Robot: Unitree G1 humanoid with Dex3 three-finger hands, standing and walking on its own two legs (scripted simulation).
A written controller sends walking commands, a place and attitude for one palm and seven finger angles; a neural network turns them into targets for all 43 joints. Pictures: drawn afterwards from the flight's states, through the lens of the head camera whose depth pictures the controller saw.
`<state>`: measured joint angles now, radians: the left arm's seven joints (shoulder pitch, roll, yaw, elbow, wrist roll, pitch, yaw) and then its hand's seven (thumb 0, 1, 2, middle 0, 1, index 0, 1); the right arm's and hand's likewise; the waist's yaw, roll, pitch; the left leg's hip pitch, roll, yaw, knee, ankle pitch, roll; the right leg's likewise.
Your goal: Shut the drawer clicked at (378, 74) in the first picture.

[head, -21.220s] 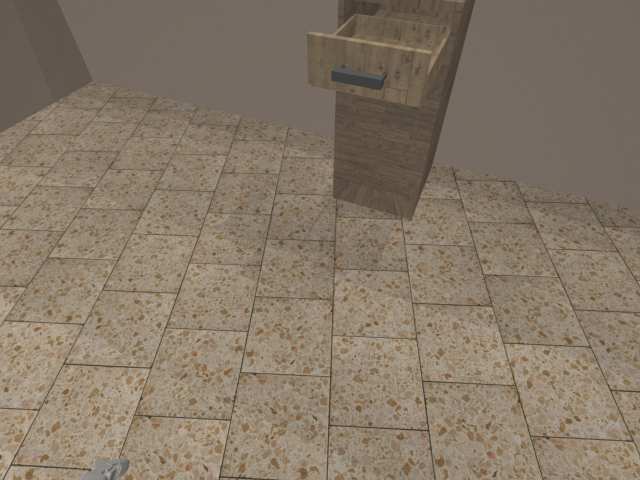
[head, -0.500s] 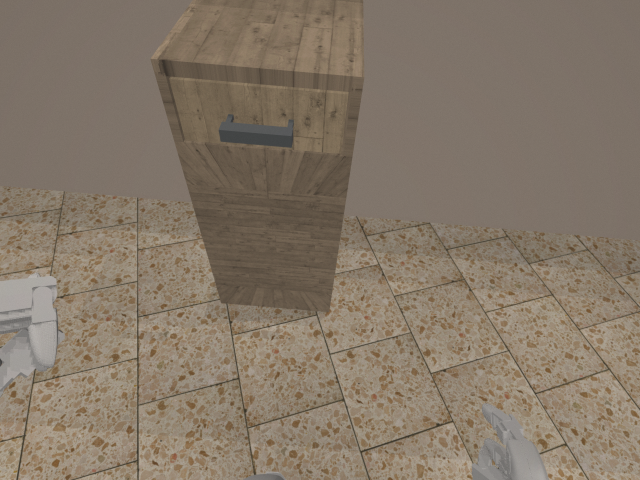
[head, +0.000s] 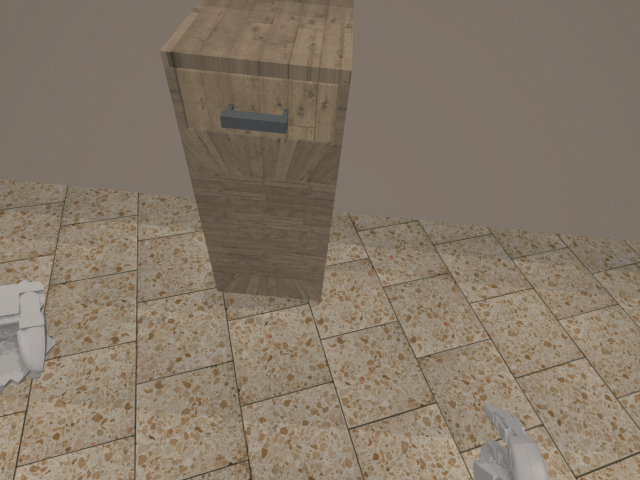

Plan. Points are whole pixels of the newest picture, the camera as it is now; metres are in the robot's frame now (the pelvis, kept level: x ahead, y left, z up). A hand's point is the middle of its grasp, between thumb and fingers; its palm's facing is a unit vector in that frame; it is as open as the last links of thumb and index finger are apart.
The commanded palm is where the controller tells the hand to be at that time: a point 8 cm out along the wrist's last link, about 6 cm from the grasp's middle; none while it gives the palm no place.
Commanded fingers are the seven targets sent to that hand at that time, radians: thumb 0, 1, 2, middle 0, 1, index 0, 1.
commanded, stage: step back with the hand held close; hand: left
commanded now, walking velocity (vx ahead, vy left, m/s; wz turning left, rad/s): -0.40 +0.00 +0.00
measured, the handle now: (256, 116) +0.81 +0.18 +0.00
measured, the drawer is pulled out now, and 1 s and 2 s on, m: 0.00 0.00 0.00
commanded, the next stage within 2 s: stop stepping back and stand still in 0.04 s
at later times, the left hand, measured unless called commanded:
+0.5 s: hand out of the picture +0.08 +0.24 +0.15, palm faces +0.35 -0.85 -0.40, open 3.2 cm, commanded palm +0.02 +0.28 +0.18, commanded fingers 0.00 0.90 0.90 -1.40 -1.60 -1.40 -1.60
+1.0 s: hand out of the picture +0.07 +0.24 +0.10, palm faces +0.26 -0.87 -0.42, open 3.2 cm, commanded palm none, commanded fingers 0.00 0.90 0.90 -1.24 -1.43 -1.24 -1.43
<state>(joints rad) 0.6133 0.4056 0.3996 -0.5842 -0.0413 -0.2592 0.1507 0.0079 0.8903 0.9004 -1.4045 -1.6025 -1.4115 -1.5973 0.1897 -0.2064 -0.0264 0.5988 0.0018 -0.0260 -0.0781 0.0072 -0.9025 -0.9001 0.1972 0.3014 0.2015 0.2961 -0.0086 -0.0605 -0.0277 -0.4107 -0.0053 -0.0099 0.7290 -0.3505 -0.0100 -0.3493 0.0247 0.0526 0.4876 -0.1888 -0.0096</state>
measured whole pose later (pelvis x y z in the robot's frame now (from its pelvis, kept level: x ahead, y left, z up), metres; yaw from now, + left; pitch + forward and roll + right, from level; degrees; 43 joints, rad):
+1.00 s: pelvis -0.14 +0.01 -0.01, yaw +2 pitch +0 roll -1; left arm 0.46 0.34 0.23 -0.30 0.02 -0.16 0.08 0.00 0.90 0.90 -1.40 -1.60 -1.41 -1.59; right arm 0.23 -0.24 -0.02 0.70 -0.02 -0.10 -0.02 0.01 -0.90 -0.90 0.20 0.30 0.20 0.30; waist -0.03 0.02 -0.02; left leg -0.34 0.00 0.00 0.59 -0.25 0.02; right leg -0.40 0.01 -0.04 0.75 -0.37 -0.01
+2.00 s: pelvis -0.15 -0.01 +0.00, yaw +1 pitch -2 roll +0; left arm 0.21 0.18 0.01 1.11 0.01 0.00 0.03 0.00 0.91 0.90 -0.20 -0.31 -0.21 -0.30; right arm 0.27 -0.17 -0.02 1.11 -0.02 0.01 -0.02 0.00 -0.91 -0.90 0.20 0.30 0.20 0.30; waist -0.02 0.02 0.06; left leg -0.23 0.00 0.00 0.43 -0.17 0.00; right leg -0.20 0.01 0.05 0.44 -0.21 0.01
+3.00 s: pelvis -0.12 -0.01 +0.01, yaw +1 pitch -2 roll +0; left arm 0.20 0.19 0.01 1.14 0.00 -0.01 0.03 0.00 0.91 0.90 -0.20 -0.30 -0.20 -0.30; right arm 0.22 -0.18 -0.02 1.14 -0.01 0.00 -0.03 0.00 -0.91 -0.90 0.19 0.30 0.20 0.30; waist -0.01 0.01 0.07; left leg -0.17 0.01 0.00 0.39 -0.19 -0.01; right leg -0.15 0.02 0.06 0.40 -0.23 0.00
